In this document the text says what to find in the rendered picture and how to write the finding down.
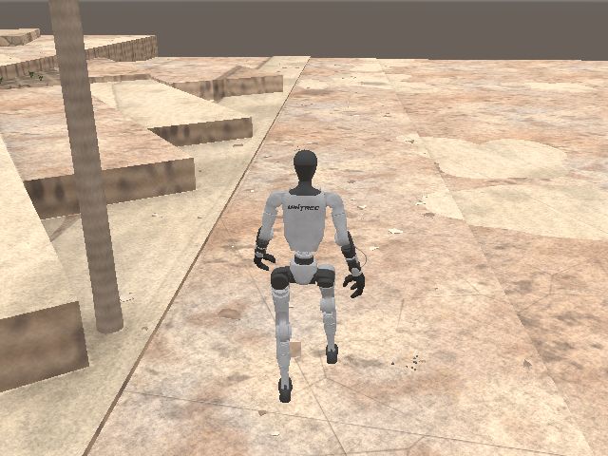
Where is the robot left upper arm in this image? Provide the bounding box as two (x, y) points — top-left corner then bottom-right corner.
(258, 191), (285, 241)

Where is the right robot forearm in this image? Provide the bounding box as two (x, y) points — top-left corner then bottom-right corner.
(341, 231), (362, 276)

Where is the robot torso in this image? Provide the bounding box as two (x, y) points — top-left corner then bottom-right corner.
(282, 186), (327, 285)

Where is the robot right hand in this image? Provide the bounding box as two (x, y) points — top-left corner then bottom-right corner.
(343, 273), (365, 298)

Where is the robot left hand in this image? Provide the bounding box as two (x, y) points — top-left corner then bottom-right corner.
(254, 253), (276, 271)

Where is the left robot foot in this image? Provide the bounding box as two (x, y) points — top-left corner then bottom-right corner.
(278, 377), (293, 403)

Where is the left robot forearm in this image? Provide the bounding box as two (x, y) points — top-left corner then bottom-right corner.
(255, 226), (270, 257)

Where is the robot right upper arm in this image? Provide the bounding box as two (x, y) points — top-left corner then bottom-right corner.
(324, 192), (350, 246)

